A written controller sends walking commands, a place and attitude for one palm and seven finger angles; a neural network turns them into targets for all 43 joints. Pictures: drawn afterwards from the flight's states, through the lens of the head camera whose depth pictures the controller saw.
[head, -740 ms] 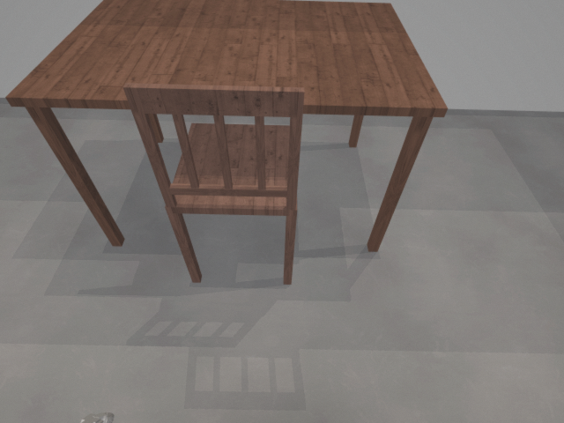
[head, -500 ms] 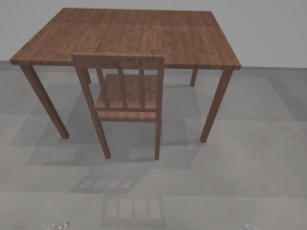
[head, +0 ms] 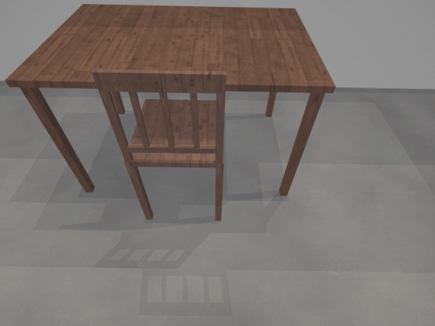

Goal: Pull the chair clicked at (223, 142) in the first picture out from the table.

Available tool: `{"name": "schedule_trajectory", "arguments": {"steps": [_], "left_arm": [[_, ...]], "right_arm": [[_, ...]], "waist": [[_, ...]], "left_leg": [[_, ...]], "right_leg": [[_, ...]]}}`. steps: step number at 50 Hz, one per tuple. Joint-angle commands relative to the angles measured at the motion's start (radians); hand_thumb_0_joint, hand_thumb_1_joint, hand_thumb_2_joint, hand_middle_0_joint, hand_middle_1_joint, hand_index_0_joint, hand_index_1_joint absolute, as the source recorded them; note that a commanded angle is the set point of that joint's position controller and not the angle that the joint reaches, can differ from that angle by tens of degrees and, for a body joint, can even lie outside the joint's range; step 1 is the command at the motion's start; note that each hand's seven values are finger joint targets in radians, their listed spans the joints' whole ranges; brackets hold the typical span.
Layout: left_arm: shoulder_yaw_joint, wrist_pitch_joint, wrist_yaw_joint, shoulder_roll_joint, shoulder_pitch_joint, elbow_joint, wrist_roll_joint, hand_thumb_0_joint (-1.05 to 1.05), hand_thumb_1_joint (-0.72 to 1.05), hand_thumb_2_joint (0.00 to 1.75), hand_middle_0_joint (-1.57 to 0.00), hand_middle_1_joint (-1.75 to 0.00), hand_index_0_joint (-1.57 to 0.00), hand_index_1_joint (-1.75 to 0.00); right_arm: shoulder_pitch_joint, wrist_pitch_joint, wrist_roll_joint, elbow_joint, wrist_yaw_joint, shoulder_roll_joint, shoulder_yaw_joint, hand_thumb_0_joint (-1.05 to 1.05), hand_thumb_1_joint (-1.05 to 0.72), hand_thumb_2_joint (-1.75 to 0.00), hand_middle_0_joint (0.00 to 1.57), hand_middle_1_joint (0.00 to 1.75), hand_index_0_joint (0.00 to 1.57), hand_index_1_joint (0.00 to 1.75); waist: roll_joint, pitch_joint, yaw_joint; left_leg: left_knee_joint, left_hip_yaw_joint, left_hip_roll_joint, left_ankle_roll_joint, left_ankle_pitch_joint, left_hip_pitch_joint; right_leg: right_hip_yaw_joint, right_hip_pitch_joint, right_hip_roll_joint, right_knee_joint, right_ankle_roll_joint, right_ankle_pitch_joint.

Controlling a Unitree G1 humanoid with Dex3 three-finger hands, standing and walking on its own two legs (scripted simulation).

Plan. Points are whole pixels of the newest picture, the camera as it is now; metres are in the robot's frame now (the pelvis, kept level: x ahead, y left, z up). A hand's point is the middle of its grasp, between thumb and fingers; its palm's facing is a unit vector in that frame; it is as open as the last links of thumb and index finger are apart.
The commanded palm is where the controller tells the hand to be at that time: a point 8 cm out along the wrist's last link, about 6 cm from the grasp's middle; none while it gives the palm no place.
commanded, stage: stand and wait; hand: left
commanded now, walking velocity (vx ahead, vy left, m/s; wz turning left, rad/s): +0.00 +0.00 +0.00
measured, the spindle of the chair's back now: (167, 121) +0.75 +0.21 -0.11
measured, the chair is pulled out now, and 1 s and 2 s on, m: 0.00 0.00 0.00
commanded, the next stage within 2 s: look at it before walking up in 0.08 s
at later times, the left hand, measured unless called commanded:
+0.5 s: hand out of the picture +0.07 +0.23 -0.16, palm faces -0.03 -0.95 -0.32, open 7.4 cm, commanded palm none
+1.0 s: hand out of the picture +0.05 +0.21 -0.17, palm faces +0.00 -0.96 -0.26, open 7.4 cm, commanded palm none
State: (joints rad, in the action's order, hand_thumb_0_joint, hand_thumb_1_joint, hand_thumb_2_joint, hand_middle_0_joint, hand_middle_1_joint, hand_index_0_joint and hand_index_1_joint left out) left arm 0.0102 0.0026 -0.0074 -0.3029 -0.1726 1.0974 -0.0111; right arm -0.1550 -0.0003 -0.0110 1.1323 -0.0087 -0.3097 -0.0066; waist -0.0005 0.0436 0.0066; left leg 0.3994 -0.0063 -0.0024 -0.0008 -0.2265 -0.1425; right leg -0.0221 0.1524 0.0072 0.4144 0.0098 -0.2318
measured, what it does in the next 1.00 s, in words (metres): stands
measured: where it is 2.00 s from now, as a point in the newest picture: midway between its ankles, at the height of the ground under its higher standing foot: (219, 318)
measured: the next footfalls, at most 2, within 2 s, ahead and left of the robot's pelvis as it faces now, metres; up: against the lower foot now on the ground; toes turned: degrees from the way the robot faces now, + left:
right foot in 1.46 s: +0.29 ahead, -0.11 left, +0.00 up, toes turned -7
left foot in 1.80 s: +0.35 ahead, +0.11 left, +0.00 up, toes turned +3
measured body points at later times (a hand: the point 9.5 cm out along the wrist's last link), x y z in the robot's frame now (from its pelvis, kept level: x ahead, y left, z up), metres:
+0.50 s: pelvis +0.00 -0.01 +0.00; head +0.00 -0.01 +0.45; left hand +0.07 +0.28 -0.13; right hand +0.06 -0.29 -0.14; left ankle -0.01 +0.12 -0.74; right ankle +0.00 -0.13 -0.74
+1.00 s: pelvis +0.02 +0.00 +0.00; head +0.01 +0.00 +0.44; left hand +0.05 +0.26 -0.15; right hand +0.05 -0.27 -0.15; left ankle -0.01 +0.12 -0.74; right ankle +0.00 -0.12 -0.74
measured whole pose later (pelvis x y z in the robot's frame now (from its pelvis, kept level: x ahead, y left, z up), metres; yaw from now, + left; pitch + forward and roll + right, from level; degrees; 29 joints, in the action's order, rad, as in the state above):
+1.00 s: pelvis +0.02 +0.00 +0.00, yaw +0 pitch -1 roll -1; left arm -0.01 0.00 0.00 -0.26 -0.23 1.09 -0.02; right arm -0.21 0.01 -0.03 1.13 -0.01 -0.27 -0.01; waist 0.01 -0.01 0.00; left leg 0.51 0.00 0.02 -0.01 -0.35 -0.18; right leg -0.01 0.15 -0.02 0.45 -0.01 -0.28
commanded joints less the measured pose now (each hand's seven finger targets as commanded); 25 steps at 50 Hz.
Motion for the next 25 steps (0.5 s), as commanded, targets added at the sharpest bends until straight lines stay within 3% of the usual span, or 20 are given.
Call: {"name": "schedule_trajectory", "arguments": {"steps": [1,25], "left_arm": [[-0.04,0.023,-0.012,-0.195,0.039,-0.062,0.001,0.0,0.9,0.9,-0.2,-0.3,-0.2,-0.3],[-0.044,0.024,-0.009,-0.198,0.053,-0.062,-0.001,0.0,0.9,0.9,-0.2,-0.3,-0.2,-0.3]], "right_arm": [[0.053,-0.03,0.002,-0.059,-0.008,-0.182,0.034,0.0,-0.9,-0.9,0.2,0.3,0.2,0.3],[0.057,-0.033,0.0,-0.061,-0.008,-0.186,0.034,0.0,-0.9,-0.9,0.2,0.3,0.2,0.3]], "waist": [[-0.009,-0.055,-0.005],[-0.003,-0.053,-0.004]], "left_leg": [[-0.079,0.093,0.108,-0.026,0.111,0.003],[-0.093,0.092,0.116,-0.021,0.126,0.018]], "right_leg": [[-0.093,0.011,0.107,-0.083,-0.03,0.121],[-0.102,0.025,0.099,-0.096,-0.029,0.13]]}}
